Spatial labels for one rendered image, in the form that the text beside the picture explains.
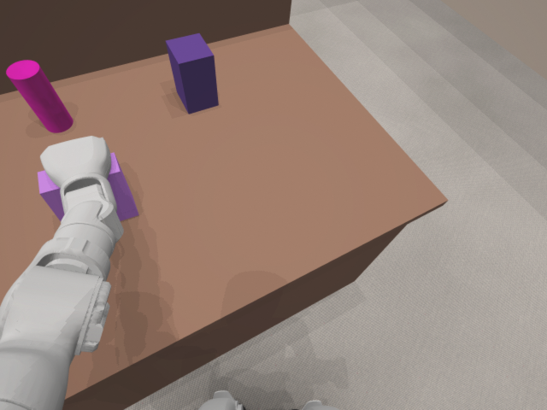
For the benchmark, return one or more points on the left robot shin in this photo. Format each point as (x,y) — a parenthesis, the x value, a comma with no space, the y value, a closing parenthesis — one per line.
(222,394)

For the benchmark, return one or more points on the sponge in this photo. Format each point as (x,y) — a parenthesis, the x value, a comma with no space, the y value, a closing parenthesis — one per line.
(126,207)

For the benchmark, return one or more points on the table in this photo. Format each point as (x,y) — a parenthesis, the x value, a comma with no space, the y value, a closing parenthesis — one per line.
(249,212)

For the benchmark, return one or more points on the left robot forearm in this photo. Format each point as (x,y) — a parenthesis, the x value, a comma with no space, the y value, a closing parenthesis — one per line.
(86,238)

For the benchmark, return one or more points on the robot left hand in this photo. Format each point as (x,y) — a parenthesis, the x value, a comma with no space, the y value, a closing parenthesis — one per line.
(62,161)

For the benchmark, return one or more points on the robot left upper arm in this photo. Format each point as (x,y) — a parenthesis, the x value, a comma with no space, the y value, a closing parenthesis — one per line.
(55,315)

